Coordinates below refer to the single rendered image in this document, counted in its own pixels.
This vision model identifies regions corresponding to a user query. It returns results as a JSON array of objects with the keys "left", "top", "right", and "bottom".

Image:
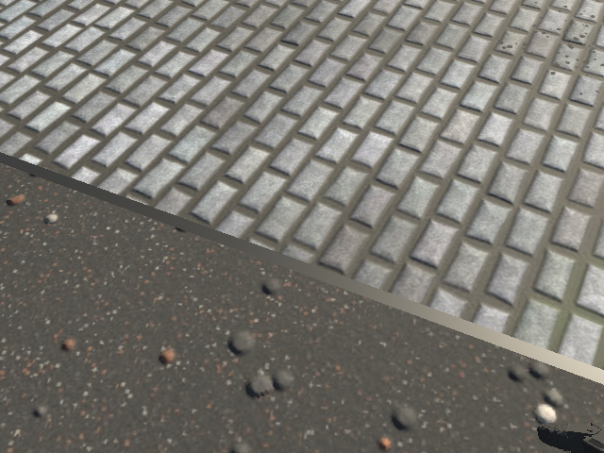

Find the right robot hand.
[{"left": 537, "top": 422, "right": 604, "bottom": 453}]

